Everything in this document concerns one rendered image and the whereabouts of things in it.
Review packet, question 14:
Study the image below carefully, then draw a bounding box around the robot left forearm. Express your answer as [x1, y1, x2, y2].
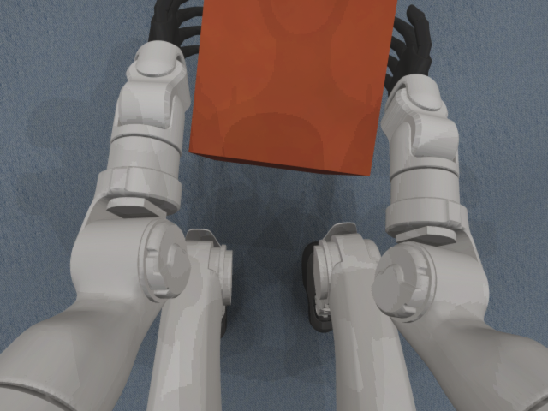
[70, 40, 191, 282]

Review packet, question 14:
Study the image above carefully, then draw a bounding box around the right robot shin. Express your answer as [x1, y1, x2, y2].
[314, 223, 381, 316]

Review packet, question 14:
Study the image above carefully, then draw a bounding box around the robot left upper arm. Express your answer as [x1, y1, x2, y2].
[0, 217, 191, 411]

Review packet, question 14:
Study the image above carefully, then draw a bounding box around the left robot hand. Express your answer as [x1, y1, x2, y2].
[148, 0, 203, 59]

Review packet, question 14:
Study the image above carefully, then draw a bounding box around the carton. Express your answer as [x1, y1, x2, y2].
[188, 0, 397, 176]

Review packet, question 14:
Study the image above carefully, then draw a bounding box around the right robot hand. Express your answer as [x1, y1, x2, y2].
[384, 4, 432, 97]

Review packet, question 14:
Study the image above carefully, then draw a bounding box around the robot right forearm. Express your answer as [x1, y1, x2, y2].
[380, 74, 484, 270]

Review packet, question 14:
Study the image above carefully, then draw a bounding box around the left robot foot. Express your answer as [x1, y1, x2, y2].
[220, 306, 227, 339]

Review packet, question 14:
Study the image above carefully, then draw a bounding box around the robot right upper arm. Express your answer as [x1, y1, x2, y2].
[371, 241, 548, 411]

